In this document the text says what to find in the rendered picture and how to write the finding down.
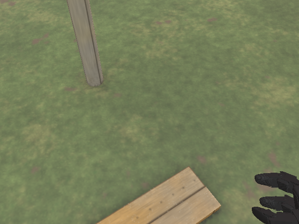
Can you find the robot right hand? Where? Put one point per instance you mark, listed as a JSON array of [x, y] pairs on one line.
[[289, 205]]

